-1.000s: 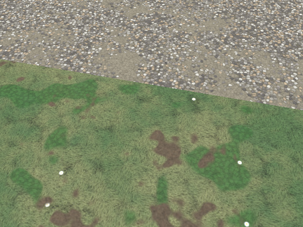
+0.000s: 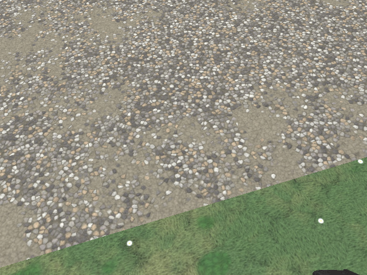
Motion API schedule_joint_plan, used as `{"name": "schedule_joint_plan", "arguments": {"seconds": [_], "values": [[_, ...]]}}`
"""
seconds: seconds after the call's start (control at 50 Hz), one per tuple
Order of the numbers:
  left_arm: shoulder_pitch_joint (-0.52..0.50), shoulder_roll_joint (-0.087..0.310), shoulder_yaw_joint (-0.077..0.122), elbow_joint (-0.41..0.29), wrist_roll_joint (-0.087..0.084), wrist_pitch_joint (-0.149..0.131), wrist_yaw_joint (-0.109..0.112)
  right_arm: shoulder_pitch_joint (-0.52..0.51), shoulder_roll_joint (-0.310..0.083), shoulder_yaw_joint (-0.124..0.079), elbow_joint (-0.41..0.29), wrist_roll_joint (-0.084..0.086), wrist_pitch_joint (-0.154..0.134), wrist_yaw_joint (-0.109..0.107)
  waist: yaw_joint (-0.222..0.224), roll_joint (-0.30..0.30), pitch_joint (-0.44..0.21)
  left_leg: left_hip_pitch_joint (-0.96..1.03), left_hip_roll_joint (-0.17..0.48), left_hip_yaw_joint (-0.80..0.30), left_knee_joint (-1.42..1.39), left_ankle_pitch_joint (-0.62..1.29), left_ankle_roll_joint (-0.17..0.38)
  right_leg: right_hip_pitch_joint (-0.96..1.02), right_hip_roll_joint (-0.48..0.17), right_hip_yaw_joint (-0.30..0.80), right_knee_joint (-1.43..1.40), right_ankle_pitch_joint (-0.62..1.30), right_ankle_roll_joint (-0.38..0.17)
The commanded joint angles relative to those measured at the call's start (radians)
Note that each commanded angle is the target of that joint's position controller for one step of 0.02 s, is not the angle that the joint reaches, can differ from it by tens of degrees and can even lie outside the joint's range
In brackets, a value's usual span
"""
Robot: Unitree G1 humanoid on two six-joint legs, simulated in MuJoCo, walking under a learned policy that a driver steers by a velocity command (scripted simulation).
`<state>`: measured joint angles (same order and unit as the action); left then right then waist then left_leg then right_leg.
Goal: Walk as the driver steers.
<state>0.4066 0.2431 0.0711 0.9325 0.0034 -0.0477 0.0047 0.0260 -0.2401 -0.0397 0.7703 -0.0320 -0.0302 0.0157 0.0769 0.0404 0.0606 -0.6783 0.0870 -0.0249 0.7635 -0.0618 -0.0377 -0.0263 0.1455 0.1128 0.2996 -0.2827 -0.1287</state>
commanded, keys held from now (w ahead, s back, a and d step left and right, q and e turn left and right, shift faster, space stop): e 0.32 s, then q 0.16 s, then w+q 0.52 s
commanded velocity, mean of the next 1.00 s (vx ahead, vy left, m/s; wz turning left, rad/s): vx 0.23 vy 0.00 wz -0.05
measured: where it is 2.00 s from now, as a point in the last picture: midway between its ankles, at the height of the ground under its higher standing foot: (168, 196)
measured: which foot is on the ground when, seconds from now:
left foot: up 0.00-0.10, down 0.12-0.54, up 0.56-0.94, down 0.96-1.00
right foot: down 0.00-0.12, up 0.14-0.52, down 0.54-0.98, up 1.00-1.00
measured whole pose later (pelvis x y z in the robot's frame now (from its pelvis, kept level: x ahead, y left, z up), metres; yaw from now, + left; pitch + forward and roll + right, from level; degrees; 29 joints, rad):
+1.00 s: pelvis +0.25 +0.06 -0.02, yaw +2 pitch +2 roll -1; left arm 0.35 0.29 0.07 0.86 0.03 -0.05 0.00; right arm 0.18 -0.29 -0.07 0.72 -0.04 -0.01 0.06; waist 0.04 -0.03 0.00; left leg -0.41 0.00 0.08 0.64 -0.26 0.08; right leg -0.11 -0.13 -0.17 0.67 -0.48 0.03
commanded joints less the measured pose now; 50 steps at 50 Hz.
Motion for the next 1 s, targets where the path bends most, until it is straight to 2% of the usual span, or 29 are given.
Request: {"name": "schedule_joint_plan", "arguments": {"seconds": [0.02,0.04,0.08,0.1,0.12,0.14,0.16,0.18,0.2,0.24,0.3,0.4,0.48,0.52,0.54,0.56,0.58,0.6,0.62,0.66,0.68,0.72,0.76,0.84,0.92,0.94,0.96,0.98,1.0], "values": [[0.075,0.149,0.029,-0.038,0.009,0.007,0.013,-0.09,-0.068,-0.002,-0.096,0.011,-0.021,-0.007,0.01,-0.135,-0.042,0.07,-0.1,0.057,-0.107,0.032,0.021,0.033,-0.21,0.136,0.094,0.872,-0.037],[0.059,0.153,0.031,-0.047,0.013,0.01,0.018,-0.063,-0.082,-0.003,-0.093,0.013,-0.026,-0.012,-0.007,-0.143,-0.05,0.127,-0.112,0.042,-0.158,0.022,0.034,0.032,-0.208,0.153,0.129,0.873,-0.021],[-0.023,0.181,0.039,-0.082,0.015,0.004,0.021,0.098,-0.136,-0.018,-0.05,0.012,-0.039,-0.026,-0.085,-0.157,-0.102,0.345,-0.141,0.022,-0.256,0.01,0.071,-0.008,-0.194,0.184,0.258,0.93,0.025],[-0.069,0.192,0.042,-0.098,0.001,-0.006,0.015,0.222,-0.157,-0.026,-0.021,0.009,-0.055,-0.036,-0.159,-0.129,-0.144,0.513,-0.106,0.008,-0.359,0.155,0.092,-0.061,-0.155,0.175,0.412,0.864,0.048],[-0.064,0.13,0.026,-0.144,-0.023,-0.015,0.009,0.345,-0.221,-0.037,-0.012,-0.011,-0.069,-0.047,-0.186,-0.017,-0.278,0.777,0.117,-0.147,-0.306,0.512,0.134,-0.211,-0.094,0.131,0.669,0.466,0.073],[0.13,0.052,0.018,-0.141,-0.049,-0.003,0.027,0.332,-0.261,-0.038,-0.042,-0.017,-0.057,-0.037,-0.081,0.179,-0.419,0.975,0.448,-0.421,-0.191,1.133,0.261,-0.408,0.056,0.015,0.973,-0.467,0.08],[0.195,0.132,0.029,-0.115,-0.014,0.016,0.037,0.305,-0.232,-0.042,-0.059,0.018,-0.035,-0.03,-0.063,0.124,-0.501,0.924,0.457,-0.517,-0.225,1.0,0.338,-0.447,-0.004,0.015,1.101,-0.397,0.084],[0.116,0.158,0.035,-0.109,0.006,0.037,0.032,0.204,-0.153,-0.027,-0.089,0.025,-0.023,-0.038,-0.057,0.07,-0.391,0.773,0.395,-0.447,-0.315,0.623,0.337,-0.486,-0.049,-0.012,1.114,-0.288,0.099],[0.016,0.163,0.037,-0.125,0.025,0.052,0.017,0.137,-0.075,0.0,-0.099,0.026,-0.013,-0.043,-0.059,0.019,-0.237,0.62,0.286,-0.297,-0.387,0.399,0.286,-0.494,-0.088,-0.031,1.044,-0.228,0.112],[-0.012,0.129,0.034,-0.138,0.027,0.084,-0.015,0.124,-0.089,0.002,-0.086,0.013,-0.003,-0.053,-0.043,0.09,-0.123,0.457,0.193,-0.131,-0.461,0.294,0.244,-0.448,-0.112,-0.049,0.985,-0.17,0.14],[-0.013,0.1,0.025,-0.156,0.018,0.105,-0.025,0.146,-0.117,-0.009,-0.072,0.003,-0.012,-0.05,-0.027,0.085,-0.135,0.407,0.18,-0.038,-0.476,0.31,0.257,-0.418,-0.105,-0.074,0.93,-0.133,0.146],[-0.101,0.062,-0.005,-0.194,0.028,0.118,-0.032,0.167,-0.126,-0.013,-0.053,0.002,-0.003,-0.036,-0.046,0.104,-0.141,0.364,0.17,-0.013,-0.513,0.044,0.262,-0.346,-0.122,-0.082,0.646,-0.101,0.127],[-0.121,0.047,-0.032,-0.177,0.025,0.109,-0.017,0.192,-0.127,-0.008,-0.025,0.004,0.018,-0.008,-0.066,0.116,-0.118,0.333,0.143,-0.063,-0.509,-0.144,0.24,-0.184,-0.114,-0.14,0.326,-0.077,0.107],[-0.06,0.071,-0.034,-0.154,0.034,0.083,-0.011,0.233,-0.145,-0.018,-0.009,0.021,0.035,0.004,-0.035,0.07,-0.092,0.22,0.1,-0.083,-0.498,-0.423,0.173,-0.013,-0.099,-0.155,0.114,-0.036,0.068],[-0.029,0.119,-0.028,-0.156,0.045,0.068,-0.006,0.233,-0.095,-0.009,-0.025,0.023,0.036,0.012,-0.023,-0.049,-0.078,0.12,0.036,-0.043,-0.396,-0.517,0.119,0.054,-0.239,0.016,0.002,-0.201,0.034],[-0.004,0.236,0.0,-0.165,0.039,0.064,0.002,0.199,-0.007,0.011,-0.076,0.04,0.034,0.015,-0.004,-0.307,-0.076,-0.025,-0.128,0.115,-0.138,-0.513,0.06,0.056,-0.473,0.33,-0.177,-0.596,-0.04],[-0.036,0.295,0.028,-0.158,0.042,0.064,0.015,0.123,-0.123,-0.022,-0.095,0.015,0.04,0.007,0.026,-0.302,0.065,-0.036,-0.119,0.006,0.039,-0.445,0.071,-0.178,-0.553,0.414,-0.264,-0.643,-0.11],[-0.112,0.213,0.003,-0.164,0.043,0.052,0.024,0.161,-0.149,-0.042,-0.078,0.023,0.044,0.014,-0.044,-0.248,0.096,-0.002,-0.104,-0.058,0.13,-0.358,0.079,-0.203,-0.49,0.325,-0.265,-0.542,-0.085],[-0.179,0.165,-0.009,-0.175,0.03,0.039,0.025,0.239,-0.149,-0.05,-0.044,0.024,0.043,0.02,-0.099,-0.239,0.079,0.013,-0.105,-0.049,0.172,-0.302,0.074,-0.187,-0.44,0.221,-0.26,-0.411,-0.043],[-0.211,0.124,-0.017,-0.191,0.014,0.008,0.031,0.295,-0.148,-0.063,-0.004,-0.002,0.038,0.025,-0.117,-0.178,0.014,0.021,-0.089,-0.003,0.266,-0.222,0.058,-0.103,-0.387,0.069,-0.231,-0.209,-0.019],[-0.193,0.114,-0.018,-0.187,0.014,-0.004,0.031,0.286,-0.124,-0.06,-0.004,-0.004,0.035,0.029,-0.106,-0.146,-0.008,0.011,-0.078,0.008,0.287,-0.206,0.051,-0.067,-0.385,0.031,-0.219,-0.145,-0.022],[-0.131,0.118,-0.011,-0.165,0.018,-0.02,0.027,0.229,-0.085,-0.051,-0.029,0.0,0.034,0.038,-0.073,-0.131,-0.006,-0.043,-0.052,0.015,0.252,-0.18,0.037,-0.004,-0.405,-0.009,-0.208,-0.092,-0.035],[-0.09,0.126,-0.003,-0.147,0.022,-0.026,0.023,0.177,-0.076,-0.047,-0.053,-0.004,0.039,0.048,-0.045,-0.145,0.001,-0.048,-0.035,0.017,0.166,-0.165,0.026,0.024,-0.426,-0.035,-0.201,-0.077,-0.044],[-0.075,0.166,0.015,-0.133,0.032,-0.031,0.013,0.103,-0.08,-0.04,-0.098,-0.004,0.045,0.07,-0.022,-0.177,0.022,0.07,-0.022,0.06,-0.026,-0.199,0.047,-0.023,-0.446,-0.112,-0.172,-0.065,-0.033],[-0.068,0.21,0.033,-0.121,0.031,-0.025,0.002,0.095,-0.1,-0.04,-0.127,-0.004,0.035,0.07,-0.028,-0.17,0.033,0.203,-0.062,0.149,-0.133,-0.275,0.114,-0.061,-0.456,-0.158,-0.074,-0.015,-0.017],[-0.089,0.217,0.035,-0.122,0.025,-0.02,0.0,0.164,-0.101,-0.043,-0.11,-0.009,0.027,0.063,-0.075,-0.141,0.011,0.316,-0.098,0.171,-0.192,-0.254,0.134,-0.103,-0.439,-0.206,0.034,0.101,0.001],[-0.09,0.198,0.027,-0.123,0.025,-0.018,-0.003,0.294,-0.123,-0.057,-0.063,-0.016,0.015,0.051,-0.131,-0.067,-0.06,0.496,-0.15,0.172,-0.238,-0.249,0.153,-0.162,-0.389,-0.28,0.251,0.267,0.025],[-0.103,0.142,0.007,-0.158,0.026,-0.016,-0.009,0.478,-0.221,-0.089,-0.021,-0.02,0.003,0.031,-0.213,0.135,-0.181,0.74,0.003,-0.103,-0.348,-0.441,0.217,-0.358,-0.304,-0.361,0.616,0.249,0.085],[-0.168,0.06,-0.016,-0.244,0.038,-0.028,-0.022,0.541,-0.354,-0.111,-0.025,0.005,-0.008,0.02,-0.211,0.369,-0.202,0.904,0.255,-0.677,-0.546,-0.486,0.331,-0.727,-0.12,-0.262,0.879,-0.288,0.134]]}}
